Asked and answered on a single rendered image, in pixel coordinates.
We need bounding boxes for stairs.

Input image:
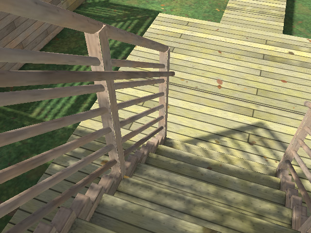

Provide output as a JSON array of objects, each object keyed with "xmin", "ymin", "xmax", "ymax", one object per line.
[{"xmin": 68, "ymin": 137, "xmax": 301, "ymax": 233}]

